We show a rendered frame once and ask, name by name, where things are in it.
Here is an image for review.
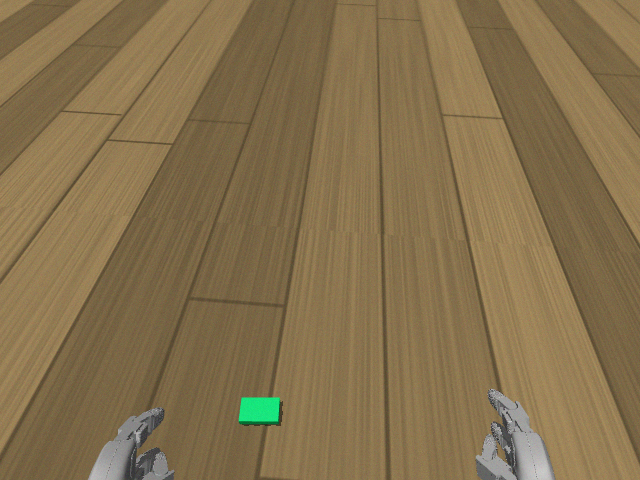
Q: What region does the right robot hand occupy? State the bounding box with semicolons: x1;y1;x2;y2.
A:
476;389;556;480

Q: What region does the left robot hand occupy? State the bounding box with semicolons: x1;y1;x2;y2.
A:
88;407;174;480

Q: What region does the small box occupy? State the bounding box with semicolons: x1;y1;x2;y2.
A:
239;397;280;424

